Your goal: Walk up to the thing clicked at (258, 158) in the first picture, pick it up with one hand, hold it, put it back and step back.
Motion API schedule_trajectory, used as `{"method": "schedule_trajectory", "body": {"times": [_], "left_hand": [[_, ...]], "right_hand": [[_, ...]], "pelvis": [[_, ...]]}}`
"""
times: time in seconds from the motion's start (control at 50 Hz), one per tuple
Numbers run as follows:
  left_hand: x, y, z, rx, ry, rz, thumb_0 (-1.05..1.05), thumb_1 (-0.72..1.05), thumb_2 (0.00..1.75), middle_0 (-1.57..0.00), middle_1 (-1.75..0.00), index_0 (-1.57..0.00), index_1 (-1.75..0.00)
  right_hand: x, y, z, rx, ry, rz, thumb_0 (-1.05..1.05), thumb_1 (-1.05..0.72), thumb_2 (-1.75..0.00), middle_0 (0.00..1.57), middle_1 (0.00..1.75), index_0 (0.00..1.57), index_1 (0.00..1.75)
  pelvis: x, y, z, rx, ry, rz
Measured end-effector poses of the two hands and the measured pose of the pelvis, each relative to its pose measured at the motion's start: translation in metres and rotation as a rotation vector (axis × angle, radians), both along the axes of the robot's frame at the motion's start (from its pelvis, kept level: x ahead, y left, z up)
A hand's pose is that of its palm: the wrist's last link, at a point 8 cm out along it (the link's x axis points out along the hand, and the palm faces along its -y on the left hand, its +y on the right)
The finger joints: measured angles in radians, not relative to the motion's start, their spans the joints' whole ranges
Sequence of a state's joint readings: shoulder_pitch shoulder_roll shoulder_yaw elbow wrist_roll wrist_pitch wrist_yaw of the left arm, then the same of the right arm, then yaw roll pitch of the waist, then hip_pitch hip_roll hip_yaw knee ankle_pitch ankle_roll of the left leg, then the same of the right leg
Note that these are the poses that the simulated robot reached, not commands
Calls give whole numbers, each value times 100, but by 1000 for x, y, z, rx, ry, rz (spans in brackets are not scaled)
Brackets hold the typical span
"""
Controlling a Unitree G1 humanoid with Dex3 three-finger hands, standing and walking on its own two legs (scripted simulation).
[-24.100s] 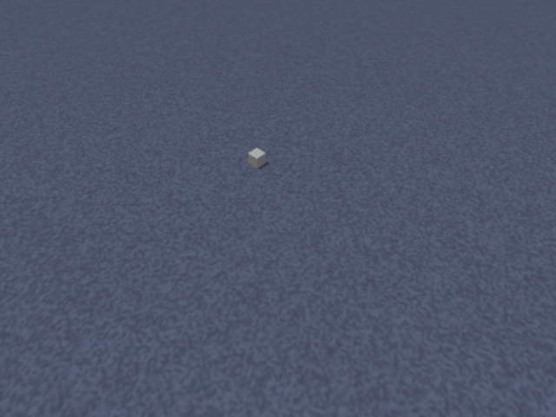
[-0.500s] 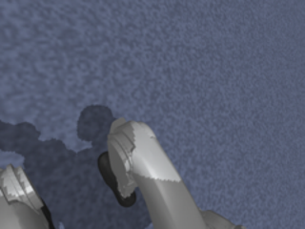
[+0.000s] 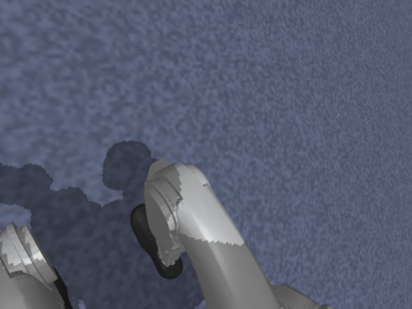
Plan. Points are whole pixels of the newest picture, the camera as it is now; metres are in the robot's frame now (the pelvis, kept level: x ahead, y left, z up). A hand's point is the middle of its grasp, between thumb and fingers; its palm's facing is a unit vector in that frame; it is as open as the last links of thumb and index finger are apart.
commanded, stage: settle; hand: left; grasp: from above
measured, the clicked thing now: out of the picture +0.40 +0.37 -0.29
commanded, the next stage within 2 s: lift in 0.74 s
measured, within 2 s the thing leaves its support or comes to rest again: leaves its support in 0.32 s
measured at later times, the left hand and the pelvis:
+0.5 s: hand out of the picture +0.41 +0.37 -0.21, palm faces +0.04 -0.44 -0.90, open 9.7 cm; pelvis +0.00 +0.00 +0.01, yaw +1 degrees
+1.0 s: hand out of the picture +0.40 +0.36 -0.14, palm faces +0.00 -0.46 -0.89, open 9.7 cm; pelvis +0.01 -0.01 +0.02, yaw +6 degrees
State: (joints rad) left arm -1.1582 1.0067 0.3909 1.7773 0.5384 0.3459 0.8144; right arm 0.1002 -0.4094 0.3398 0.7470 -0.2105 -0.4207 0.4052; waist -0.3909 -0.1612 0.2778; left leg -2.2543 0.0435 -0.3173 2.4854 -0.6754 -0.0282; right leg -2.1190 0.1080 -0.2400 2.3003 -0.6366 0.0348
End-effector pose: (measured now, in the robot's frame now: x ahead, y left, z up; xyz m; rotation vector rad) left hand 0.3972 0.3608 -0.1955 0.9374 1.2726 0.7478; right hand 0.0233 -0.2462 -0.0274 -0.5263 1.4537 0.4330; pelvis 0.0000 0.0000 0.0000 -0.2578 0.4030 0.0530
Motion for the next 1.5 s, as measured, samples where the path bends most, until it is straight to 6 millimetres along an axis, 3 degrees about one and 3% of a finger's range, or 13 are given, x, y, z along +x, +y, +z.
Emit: {"method": "schedule_trajectory", "body": {"times": [0.34, 0.48, 0.68, 0.82, 1.08, 1.18, 1.32, 1.5], "left_hand": [[1, 5, 8, -33, -31, 67, -3, -4, 53, -67, -56, -78, -55], [7, 17, 36, -2, -65, 40, -3, -4, 52, -67, -56, -78, -53], [-9, 17, 76, -5, -17, -17, -3, -2, 50, -66, -56, -78, -51], [-8, 12, 94, 15, -20, -38, -3, -1, 50, -66, -56, -78, -51], [-2, 3, 118, -24, -44, 31, -3, -1, 48, -67, -53, -80, -46], [-9, 8, 141, -9, -50, 7, -3, 2, 45, -69, -49, -81, -42], [-34, 13, 187, 18, -37, -26, -3, 4, 42, -70, -41, -83, -36], [-66, 2, 247, -2, -6, -12, -3, 4, 41, -70, -36, -85, -32]], "right_hand": [[3, -2, -3, 7, 21, -23, 0, -91, -89, 20, 30, 20, 29], [11, -4, -9, 16, -2, -65, 0, -90, -89, 20, 30, 20, 29], [26, -11, -25, 39, -79, -126, 0, -89, -89, 20, 30, 20, 29], [25, -18, -35, 44, -89, -156, 0, -89, -88, 20, 30, 20, 29], [23, -33, -33, 21, -40, -189, 0, -91, -89, 20, 30, 20, 29], [36, -34, -34, 11, -75, -231, 0, -91, -89, 20, 30, 20, 29], [72, -24, -29, 37, -178, -275, 0, -91, -89, 20, 30, 20, 29], [113, -11, 7, 77, -299, -251, 0, -91, -89, 20, 30, 20, 29]], "pelvis": [[2, -1, 3, 6, 25, 5], [5, -1, 6, 15, 56, 12], [5, -2, 9, 48, 93, 27], [4, -7, 10, 80, 97, 38], [8, -11, 22, 106, 152, 46], [9, -10, 31, 114, 176, 53], [9, -9, 55, 134, 199, 73], [9, -15, 103, 162, 193, 96]]}}
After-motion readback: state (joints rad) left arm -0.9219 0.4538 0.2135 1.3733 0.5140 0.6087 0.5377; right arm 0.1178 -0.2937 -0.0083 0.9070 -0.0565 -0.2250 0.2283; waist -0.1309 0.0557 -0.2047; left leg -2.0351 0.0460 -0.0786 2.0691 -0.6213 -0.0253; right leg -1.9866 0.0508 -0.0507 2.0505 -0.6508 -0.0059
